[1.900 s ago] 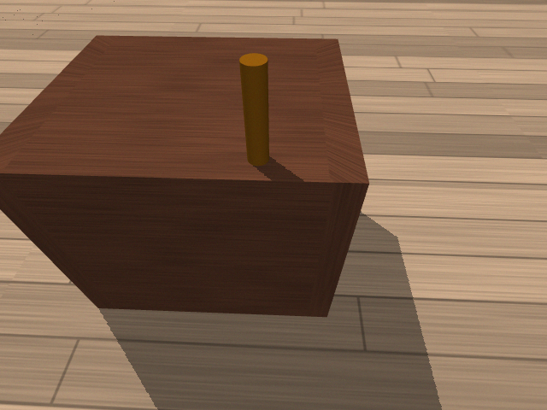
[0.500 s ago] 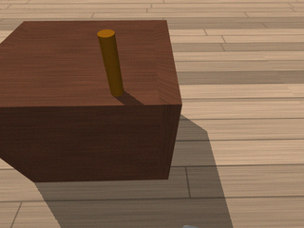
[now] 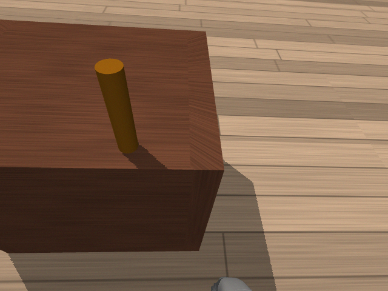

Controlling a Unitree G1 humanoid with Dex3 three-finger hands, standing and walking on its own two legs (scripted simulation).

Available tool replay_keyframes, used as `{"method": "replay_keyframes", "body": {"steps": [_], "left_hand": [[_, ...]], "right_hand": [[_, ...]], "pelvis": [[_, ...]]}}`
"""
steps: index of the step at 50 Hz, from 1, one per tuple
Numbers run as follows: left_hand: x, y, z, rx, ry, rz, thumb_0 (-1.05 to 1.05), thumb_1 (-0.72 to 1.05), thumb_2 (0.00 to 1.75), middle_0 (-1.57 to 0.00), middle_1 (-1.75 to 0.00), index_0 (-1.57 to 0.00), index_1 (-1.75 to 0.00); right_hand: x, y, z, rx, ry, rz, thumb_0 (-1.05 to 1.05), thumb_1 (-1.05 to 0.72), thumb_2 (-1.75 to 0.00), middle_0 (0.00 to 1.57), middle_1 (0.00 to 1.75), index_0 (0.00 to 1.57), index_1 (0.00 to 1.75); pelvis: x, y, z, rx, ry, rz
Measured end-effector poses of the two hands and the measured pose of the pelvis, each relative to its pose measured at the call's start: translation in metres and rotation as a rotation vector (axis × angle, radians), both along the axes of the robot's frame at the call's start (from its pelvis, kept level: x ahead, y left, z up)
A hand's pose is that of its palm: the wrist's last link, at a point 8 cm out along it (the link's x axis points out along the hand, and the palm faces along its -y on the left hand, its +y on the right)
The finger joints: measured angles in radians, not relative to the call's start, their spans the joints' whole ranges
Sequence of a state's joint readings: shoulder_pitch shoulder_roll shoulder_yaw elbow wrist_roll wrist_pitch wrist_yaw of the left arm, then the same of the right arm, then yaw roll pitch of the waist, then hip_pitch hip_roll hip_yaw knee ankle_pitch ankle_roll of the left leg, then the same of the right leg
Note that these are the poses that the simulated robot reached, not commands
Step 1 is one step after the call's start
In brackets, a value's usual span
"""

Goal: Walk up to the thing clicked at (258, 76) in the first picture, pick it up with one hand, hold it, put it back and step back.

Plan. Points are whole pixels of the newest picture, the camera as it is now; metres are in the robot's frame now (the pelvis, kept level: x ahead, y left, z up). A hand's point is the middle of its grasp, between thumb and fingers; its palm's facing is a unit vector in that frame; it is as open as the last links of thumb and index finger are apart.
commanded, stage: walk up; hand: left
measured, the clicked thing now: (120, 113) +0.46 +0.18 +0.10
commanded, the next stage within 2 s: stand in 1.42 s
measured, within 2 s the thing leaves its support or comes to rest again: neither
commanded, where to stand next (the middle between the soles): +0.09 -0.03 m, yaw +1 degrees
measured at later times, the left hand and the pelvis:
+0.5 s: hand (97, 285) +0.16 +0.22 -0.15, palm faces -0.02 -0.93 -0.36, open 7.4 cm; pelvis +0.04 -0.03 -0.01, yaw +1 degrees
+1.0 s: hand out of the picture +0.11 +0.23 -0.14, palm faces +0.04 -0.94 -0.34, open 7.4 cm; pelvis +0.04 -0.03 +0.01, yaw +2 degrees
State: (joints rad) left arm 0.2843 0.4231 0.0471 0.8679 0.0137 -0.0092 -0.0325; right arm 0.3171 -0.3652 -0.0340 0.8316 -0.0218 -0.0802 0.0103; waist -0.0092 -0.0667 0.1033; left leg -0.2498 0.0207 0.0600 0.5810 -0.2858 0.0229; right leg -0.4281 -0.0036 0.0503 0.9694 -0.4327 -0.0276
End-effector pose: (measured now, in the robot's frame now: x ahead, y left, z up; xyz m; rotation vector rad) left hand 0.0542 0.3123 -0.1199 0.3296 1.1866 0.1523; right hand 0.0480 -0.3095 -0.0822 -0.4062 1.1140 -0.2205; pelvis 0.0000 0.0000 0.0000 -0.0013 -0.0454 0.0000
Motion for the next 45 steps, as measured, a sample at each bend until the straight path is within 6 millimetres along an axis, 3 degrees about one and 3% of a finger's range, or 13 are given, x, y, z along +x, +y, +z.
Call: {"method": "replay_keyframes", "body": {"steps": [4, 8, 14, 19, 27, 36, 45], "left_hand": [[0.037, -0.008, 0.009, 0.031, -0.032, -0.017, 0.01, 0.91, 0.90, -0.20, -0.30, -0.20, -0.30], [0.065, -0.022, 0.010, 0.076, -0.074, -0.026, 0.01, 0.91, 0.90, -0.20, -0.30, -0.20, -0.30], [0.090, -0.046, 0.017, 0.073, -0.114, -0.046, 0.01, 0.91, 0.90, -0.20, -0.30, -0.20, -0.30], [0.103, -0.050, 0.013, 0.051, -0.142, -0.041, 0.01, 0.90, 0.90, -0.21, -0.30, -0.20, -0.30], [0.091, -0.046, 0.005, 0.020, -0.093, 0.011, 0.01, 0.90, 0.90, -0.20, -0.30, -0.20, -0.30], [0.063, -0.040, 0.009, 0.020, -0.010, 0.060, 0.01, 0.90, 0.90, -0.20, -0.30, -0.20, -0.30], [0.051, -0.036, 0.014, 0.013, 0.014, 0.099, 0.01, 0.91, 0.90, -0.20, -0.30, -0.20, -0.30]], "right_hand": [[0.012, -0.012, -0.009, 0.010, 0.027, -0.011, 0.01, -0.90, -0.90, 0.20, 0.30, 0.20, 0.30], [0.029, -0.031, -0.033, 0.036, 0.045, -0.037, 0.01, -0.90, -0.90, 0.20, 0.30, 0.20, 0.30], [0.055, -0.036, -0.048, 0.072, 0.054, -0.049, 0.01, -0.90, -0.90, 0.20, 0.30, 0.20, 0.30], [0.061, -0.032, -0.049, 0.069, 0.061, -0.022, 0.01, -0.90, -0.90, 0.20, 0.30, 0.20, 0.30], [0.060, -0.030, -0.037, 0.063, 0.090, -0.017, 0.01, -0.90, -0.90, 0.20, 0.30, 0.20, 0.30], [0.073, -0.027, -0.029, 0.069, 0.094, -0.004, 0.01, -0.90, -0.90, 0.20, 0.30, 0.20, 0.30], [0.086, -0.014, -0.024, 0.089, 0.097, 0.015, 0.01, -0.90, -0.90, 0.20, 0.30, 0.20, 0.30]], "pelvis": [[0.016, -0.011, -0.001, -0.002, 0.004, -0.004], [0.029, -0.028, -0.014, -0.007, 0.000, -0.003], [0.036, -0.036, -0.013, 0.003, 0.005, 0.001], [0.036, -0.034, -0.015, 0.014, 0.009, 0.016], [0.036, -0.035, -0.007, 0.005, 0.006, 0.020], [0.037, -0.032, 0.003, 0.003, 0.006, 0.030], [0.039, -0.029, 0.011, 0.000, 0.005, 0.038]]}}
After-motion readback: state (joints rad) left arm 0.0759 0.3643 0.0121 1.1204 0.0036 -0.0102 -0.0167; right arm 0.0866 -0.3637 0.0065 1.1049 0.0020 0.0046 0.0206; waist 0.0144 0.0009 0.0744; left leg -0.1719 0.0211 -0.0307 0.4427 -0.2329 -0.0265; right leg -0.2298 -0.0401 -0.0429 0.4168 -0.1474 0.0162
